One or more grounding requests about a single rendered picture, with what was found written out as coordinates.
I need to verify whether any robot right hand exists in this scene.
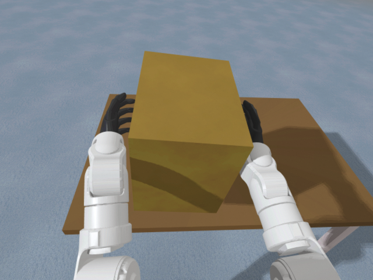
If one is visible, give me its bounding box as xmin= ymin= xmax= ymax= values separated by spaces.
xmin=242 ymin=100 xmax=263 ymax=143

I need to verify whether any robot left hand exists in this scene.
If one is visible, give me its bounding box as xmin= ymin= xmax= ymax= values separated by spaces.
xmin=100 ymin=93 xmax=135 ymax=135

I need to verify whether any carton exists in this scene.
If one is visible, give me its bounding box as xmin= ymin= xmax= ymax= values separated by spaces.
xmin=128 ymin=51 xmax=254 ymax=213

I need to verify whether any left robot upper arm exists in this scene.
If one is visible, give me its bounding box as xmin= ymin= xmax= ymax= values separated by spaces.
xmin=75 ymin=255 xmax=140 ymax=280

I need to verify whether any robot left forearm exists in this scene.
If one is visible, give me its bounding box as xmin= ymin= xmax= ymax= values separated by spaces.
xmin=73 ymin=131 xmax=132 ymax=280

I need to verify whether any table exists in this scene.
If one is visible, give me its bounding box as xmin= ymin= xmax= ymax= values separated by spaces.
xmin=62 ymin=94 xmax=373 ymax=254

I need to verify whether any right robot upper arm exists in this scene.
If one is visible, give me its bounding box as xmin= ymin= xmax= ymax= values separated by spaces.
xmin=270 ymin=253 xmax=339 ymax=280

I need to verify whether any robot right forearm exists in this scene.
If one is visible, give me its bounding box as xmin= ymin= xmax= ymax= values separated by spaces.
xmin=240 ymin=142 xmax=341 ymax=280

